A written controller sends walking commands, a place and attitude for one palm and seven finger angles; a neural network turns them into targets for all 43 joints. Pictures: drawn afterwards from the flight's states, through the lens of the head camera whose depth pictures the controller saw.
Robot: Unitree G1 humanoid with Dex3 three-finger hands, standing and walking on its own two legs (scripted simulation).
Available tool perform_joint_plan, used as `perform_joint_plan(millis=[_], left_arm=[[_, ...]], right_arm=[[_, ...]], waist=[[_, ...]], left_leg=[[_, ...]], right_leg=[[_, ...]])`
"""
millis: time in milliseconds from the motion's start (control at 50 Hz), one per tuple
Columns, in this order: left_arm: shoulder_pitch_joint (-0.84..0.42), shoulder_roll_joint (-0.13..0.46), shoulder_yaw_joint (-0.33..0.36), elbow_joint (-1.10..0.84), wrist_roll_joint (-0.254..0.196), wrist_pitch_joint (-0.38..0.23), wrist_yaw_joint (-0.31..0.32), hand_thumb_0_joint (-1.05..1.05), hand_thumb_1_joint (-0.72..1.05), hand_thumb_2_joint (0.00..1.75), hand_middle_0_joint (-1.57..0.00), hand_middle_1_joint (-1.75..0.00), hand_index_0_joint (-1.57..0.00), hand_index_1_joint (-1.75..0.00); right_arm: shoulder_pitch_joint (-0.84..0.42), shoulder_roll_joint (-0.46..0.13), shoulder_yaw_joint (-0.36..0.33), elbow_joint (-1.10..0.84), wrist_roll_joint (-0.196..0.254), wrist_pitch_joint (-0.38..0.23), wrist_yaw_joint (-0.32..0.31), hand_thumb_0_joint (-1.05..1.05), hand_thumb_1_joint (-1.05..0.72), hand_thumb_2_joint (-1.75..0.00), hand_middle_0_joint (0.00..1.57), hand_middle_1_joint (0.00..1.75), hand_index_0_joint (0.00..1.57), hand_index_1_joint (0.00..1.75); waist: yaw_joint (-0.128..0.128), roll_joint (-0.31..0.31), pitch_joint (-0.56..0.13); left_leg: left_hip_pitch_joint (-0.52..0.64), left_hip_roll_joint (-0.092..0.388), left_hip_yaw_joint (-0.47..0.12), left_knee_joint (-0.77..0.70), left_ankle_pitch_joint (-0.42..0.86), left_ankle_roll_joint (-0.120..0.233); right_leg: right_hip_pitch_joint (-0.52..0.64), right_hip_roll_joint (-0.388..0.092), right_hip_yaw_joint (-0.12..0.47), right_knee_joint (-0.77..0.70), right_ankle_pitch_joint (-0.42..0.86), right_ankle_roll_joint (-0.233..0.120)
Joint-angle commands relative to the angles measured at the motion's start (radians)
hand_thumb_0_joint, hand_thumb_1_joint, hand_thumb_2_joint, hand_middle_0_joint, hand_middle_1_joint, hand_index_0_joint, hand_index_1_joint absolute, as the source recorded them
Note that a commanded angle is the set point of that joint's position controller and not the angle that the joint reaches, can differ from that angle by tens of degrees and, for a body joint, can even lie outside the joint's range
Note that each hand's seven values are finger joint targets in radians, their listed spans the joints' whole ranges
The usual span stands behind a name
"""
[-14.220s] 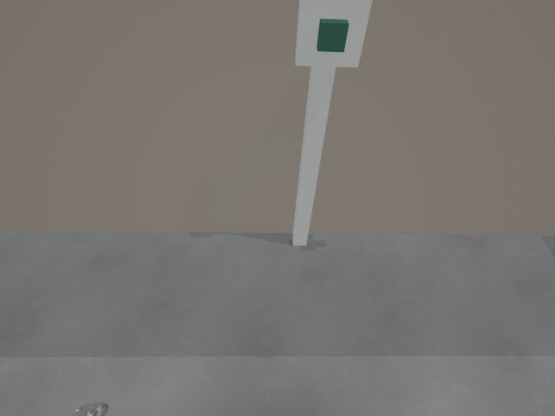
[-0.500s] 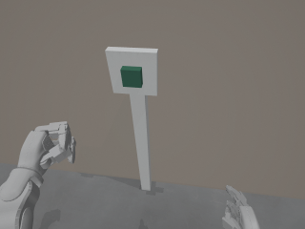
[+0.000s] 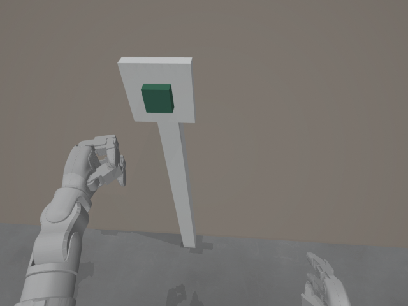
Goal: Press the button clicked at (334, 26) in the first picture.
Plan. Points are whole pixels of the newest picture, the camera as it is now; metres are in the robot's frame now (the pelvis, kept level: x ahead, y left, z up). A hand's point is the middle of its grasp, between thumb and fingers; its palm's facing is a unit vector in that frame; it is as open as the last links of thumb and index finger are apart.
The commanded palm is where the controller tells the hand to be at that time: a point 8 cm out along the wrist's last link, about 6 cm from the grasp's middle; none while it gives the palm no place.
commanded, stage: aim a knuckle at the button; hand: left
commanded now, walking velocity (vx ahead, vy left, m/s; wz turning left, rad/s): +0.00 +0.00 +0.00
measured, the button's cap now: (158, 97) +0.53 +0.15 +0.16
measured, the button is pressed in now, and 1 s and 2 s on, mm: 0 0 2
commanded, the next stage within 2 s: press the button with the knuckle in 1.42 s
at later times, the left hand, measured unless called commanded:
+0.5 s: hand (154, 140) +0.40 +0.14 +0.13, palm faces -0.01 -1.00 +0.00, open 3.1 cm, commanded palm +0.38 +0.19 +0.13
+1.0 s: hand (163, 131) +0.45 +0.13 +0.12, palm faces +0.00 -1.00 +0.01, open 3.1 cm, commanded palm +0.41 +0.18 +0.13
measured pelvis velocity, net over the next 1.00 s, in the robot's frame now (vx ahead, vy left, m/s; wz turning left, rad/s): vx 0.01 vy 0.02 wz -0.04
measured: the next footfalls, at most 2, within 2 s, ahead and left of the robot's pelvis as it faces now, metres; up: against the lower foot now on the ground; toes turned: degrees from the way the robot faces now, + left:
none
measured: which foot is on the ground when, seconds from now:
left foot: down 0.00-1.00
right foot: down 0.00-1.00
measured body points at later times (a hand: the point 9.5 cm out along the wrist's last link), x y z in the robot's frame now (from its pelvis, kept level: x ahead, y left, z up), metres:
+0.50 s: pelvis +0.01 +0.01 +0.00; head +0.02 +0.00 +0.45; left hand +0.40 +0.19 +0.13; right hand +0.15 -0.23 -0.10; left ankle -0.02 +0.12 -0.74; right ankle +0.02 -0.09 -0.74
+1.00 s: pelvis +0.01 +0.02 +0.00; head +0.03 +0.01 +0.45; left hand +0.44 +0.18 +0.12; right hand +0.06 -0.24 -0.12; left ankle -0.02 +0.12 -0.74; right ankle +0.02 -0.09 -0.74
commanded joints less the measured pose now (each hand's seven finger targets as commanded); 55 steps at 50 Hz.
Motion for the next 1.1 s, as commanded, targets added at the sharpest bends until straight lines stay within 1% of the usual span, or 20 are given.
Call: perform_joint_plan(millis=[0, 60, 160, 220, 260, 300, 340, 360, 480, 500, 540, 580, 680, 740, 800, 820, 880, 1000, 1060, 1080], left_arm=[[-0.316, 0.144, 0.034, -0.19, -0.005, -0.071, 0.026, 0.0, 0.9, 0.9, -1.3, -1.5, -1.3, -1.5], [-0.378, 0.168, 0.041, -0.185, 0.016, -0.076, 0.06, 0.0, 0.9, 0.9, -1.3, -1.5, -1.3, -1.5], [-0.486, 0.139, 0.007, -0.116, 0.033, -0.098, 0.091, 0.0, 0.9, 0.9, -1.3, -1.5, -1.3, -1.5], [-0.549, 0.096, -0.031, -0.049, 0.038, -0.102, 0.099, 0.0, 0.9, 0.9, -1.3, -1.5, -1.3, -1.5], [-0.586, 0.114, -0.022, 0.034, 0.045, -0.099, 0.106, 0.0, 0.9, 0.9, -1.3, -1.5, -1.3, -1.5], [-0.634, 0.11, -0.023, 0.077, 0.048, -0.101, 0.114, 0.0, 0.9, 0.9, -1.3, -1.5, -1.3, -1.5], [-0.693, 0.086, -0.046, 0.09, 0.055, -0.115, 0.123, 0.0, 0.9, 0.9, -1.3, -1.5, -1.3, -1.5], [-0.713, 0.077, -0.052, 0.12, 0.057, -0.122, 0.13, 0.0, 0.9, 0.9, -1.3, -1.5, -1.3, -1.5], [-0.759, 0.125, 0.007, 0.236, 0.075, -0.183, 0.159, 0.0, 0.9, 0.9, -1.3, -1.5, -1.3, -1.5], [-0.782, 0.083, -0.031, 0.229, 0.078, -0.194, 0.157, 0.0, 0.9, 0.9, -1.3, -1.5, -1.3, -1.5], [-0.828, 0.084, -0.034, 0.259, 0.083, -0.21, 0.162, 0.0, 0.9, 0.9, -1.3, -1.5, -1.3, -1.5], [-0.859, 0.073, -0.039, 0.306, 0.082, -0.222, 0.168, 0.0, 0.9, 0.9, -1.3, -1.5, -1.3, -1.5], [-0.997, 0.113, -0.013, 0.401, 0.1, -0.266, 0.188, 0.0, 0.9, 0.9, -1.3, -1.5, -1.3, -1.5], [-1.022, 0.119, -0.004, 0.456, 0.107, -0.302, 0.188, 0.0, 0.9, 0.9, -1.3, -1.5, -1.3, -1.5], [-0.958, 0.131, 0.021, 0.472, 0.105, -0.329, 0.18, 0.0, 0.9, 0.9, -1.3, -1.5, -1.3, -1.5], [-0.947, 0.107, 0.004, 0.476, 0.103, -0.331, 0.175, 0.0, 0.9, 0.9, -1.3, -1.5, -1.3, -1.5], [-0.899, 0.14, 0.039, 0.512, 0.101, -0.325, 0.175, 0.0, 0.9, 0.9, -1.3, -1.5, -1.3, -1.5], [-0.923, 0.094, -0.004, 0.371, 0.095, -0.343, 0.177, 0.0, 0.9, 0.9, -1.3, -1.5, -1.3, -1.5], [-0.909, 0.104, -0.004, 0.378, 0.097, -0.336, 0.18, 0.0, 0.9, 0.9, -1.3, -1.5, -1.3, -1.5], [-0.913, 0.081, -0.026, 0.39, 0.097, -0.327, 0.179, 0.0, 0.9, 0.9, -1.3, -1.5, -1.3, -1.5]], right_arm=[[-0.112, -0.101, -0.043, -0.156, -0.002, -0.043, 0.0, 0.0, -0.9, -0.9, 0.2, 0.3, 0.2, 0.3], [-0.111, -0.102, -0.045, -0.151, -0.004, -0.026, -0.002, 0.0, -0.9, -0.9, 0.2, 0.3, 0.2, 0.3], [-0.094, -0.099, -0.045, -0.132, -0.008, -0.003, -0.002, 0.0, -0.9, -0.9, 0.2, 0.3, 0.2, 0.3], [-0.085, -0.096, -0.045, -0.127, -0.006, 0.01, 0.0, 0.0, -0.9, -0.9, 0.2, 0.3, 0.2, 0.3], [-0.072, -0.102, -0.045, -0.111, -0.006, 0.024, -0.002, 0.0, -0.9, -0.9, 0.2, 0.3, 0.2, 0.3], [-0.064, -0.103, -0.047, -0.112, -0.005, 0.038, -0.001, 0.0, -0.9, -0.9, 0.2, 0.3, 0.2, 0.3], [-0.057, -0.097, -0.049, -0.112, -0.006, 0.046, 0.002, 0.0, -0.9, -0.9, 0.2, 0.3, 0.2, 0.3], [-0.05, -0.099, -0.048, -0.109, -0.009, 0.05, 0.004, 0.0, -0.9, -0.9, 0.2, 0.3, 0.2, 0.3], [-0.003, -0.103, -0.059, -0.096, -0.017, 0.073, 0.018, 0.0, -0.9, -0.9, 0.2, 0.3, 0.2, 0.3], [0.002, -0.099, -0.06, -0.097, -0.015, 0.075, 0.023, 0.0, -0.9, -0.9, 0.2, 0.3, 0.2, 0.3], [0.022, -0.101, -0.066, -0.085, -0.016, 0.08, 0.027, 0.0, -0.9, -0.9, 0.2, 0.3, 0.2, 0.3], [0.037, -0.107, -0.071, -0.079, -0.016, 0.086, 0.03, 0.0, -0.9, -0.9, 0.2, 0.3, 0.2, 0.3], [0.073, -0.113, -0.074, -0.057, -0.024, 0.099, 0.032, 0.0, -0.9, -0.9, 0.2, 0.3, 0.2, 0.3], [0.092, -0.112, -0.077, -0.049, -0.026, 0.103, 0.036, 0.0, -0.9, -0.9, 0.2, 0.3, 0.2, 0.3], [0.102, -0.116, -0.083, -0.06, -0.029, 0.105, 0.043, 0.0, -0.9, -0.9, 0.2, 0.3, 0.2, 0.3], [0.104, -0.114, -0.081, -0.061, -0.028, 0.106, 0.046, 0.0, -0.9, -0.9, 0.2, 0.3, 0.2, 0.3], [0.113, -0.124, -0.086, -0.067, -0.027, 0.116, 0.05, 0.0, -0.9, -0.9, 0.2, 0.3, 0.2, 0.3], [0.095, -0.114, -0.09, -0.087, -0.028, 0.114, 0.055, 0.0, -0.9, -0.9, 0.2, 0.3, 0.2, 0.3], [0.095, -0.117, -0.09, -0.077, -0.026, 0.114, 0.052, 0.0, -0.9, -0.9, 0.2, 0.3, 0.2, 0.3], [0.086, -0.114, -0.086, -0.079, -0.022, 0.115, 0.051, 0.0, -0.9, -0.9, 0.2, 0.3, 0.2, 0.3]], waist=[[0.004, -0.072, -0.19], [0.001, -0.069, -0.2], [-0.016, -0.071, -0.232], [-0.023, -0.029, -0.233], [-0.031, -0.073, -0.211], [-0.034, -0.078, -0.232], [-0.038, -0.029, -0.257], [-0.04, -0.063, -0.261], [-0.027, -0.078, -0.316], [-0.036, -0.037, -0.322], [-0.047, -0.034, -0.322], [-0.059, -0.09, -0.311], [-0.078, -0.077, -0.32], [-0.074, -0.029, -0.347], [-0.053, -0.041, -0.396], [-0.054, -0.037, -0.384], [-0.05, -0.104, -0.348], [-0.057, -0.036, -0.385], [-0.064, -0.086, -0.345], [-0.069, -0.064, -0.311]], left_leg=[[-0.02, -0.025, -0.025, -0.057, 0.227, 0.027], [-0.017, -0.023, -0.024, -0.057, 0.218, 0.027], [-0.003, -0.021, -0.027, -0.053, 0.234, 0.026], [0.01, -0.022, -0.03, -0.054, 0.229, 0.022], [-0.012, -0.02, -0.033, -0.052, 0.219, 0.024], [-0.016, -0.021, -0.032, -0.05, 0.22, 0.024], [0.0, -0.021, -0.029, -0.043, 0.241, 0.021], [-0.003, -0.019, -0.036, -0.042, 0.249, 0.022], [-0.024, -0.015, -0.025, -0.031, 0.322, 0.022], [-0.008, -0.017, -0.019, -0.026, 0.337, 0.02], [-0.006, -0.014, -0.022, -0.021, 0.338, 0.018], [-0.025, -0.011, -0.022, -0.021, 0.312, 0.023], [-0.057, -0.015, -0.02, -0.018, 0.265, 0.027], [-0.049, -0.017, -0.02, -0.012, 0.264, 0.024], [-0.05, -0.015, -0.014, -0.008, 0.309, 0.024], [-0.048, -0.014, -0.015, -0.008, 0.329, 0.023], [-0.091, -0.011, -0.009, -0.014, 0.295, 0.028], [-0.037, -0.009, -0.004, -0.013, 0.313, 0.028], [-0.046, -0.004, -0.012, -0.017, 0.293, 0.03], [-0.056, -0.006, -0.008, -0.023, 0.255, 0.03]], right_leg=[[0.111, -0.012, 0.068, -0.062, 0.249, 0.031], [0.11, -0.011, 0.073, -0.064, 0.223, 0.029], [0.111, -0.008, 0.072, -0.056, 0.244, 0.025], [0.084, -0.008, 0.067, -0.054, 0.243, 0.02], [0.073, -0.005, 0.068, -0.058, 0.23, 0.02], [0.076, -0.007, 0.071, -0.055, 0.236, 0.02], [0.067, -0.008, 0.07, -0.046, 0.256, 0.017], [0.065, -0.005, 0.066, -0.041, 0.258, 0.016], [0.107, -0.005, 0.074, -0.016, 0.353, 0.014], [0.094, -0.005, 0.074, -0.013, 0.368, 0.013], [0.075, -0.001, 0.071, -0.013, 0.364, 0.012], [0.065, 0.004, 0.07, -0.017, 0.343, 0.016], [0.051, 0.004, 0.082, -0.017, 0.306, 0.017], [0.04, 0.007, 0.082, -0.008, 0.297, 0.011], [0.078, 0.01, 0.082, 0.008, 0.346, 0.008], [0.073, 0.01, 0.078, 0.008, 0.362, 0.006], [0.074, 0.013, 0.077, 0.0, 0.345, 0.012], [0.073, 0.015, 0.082, -0.003, 0.354, 0.011], [0.057, 0.018, 0.076, -0.012, 0.325, 0.012], [0.036, 0.016, 0.078, -0.02, 0.296, 0.014]])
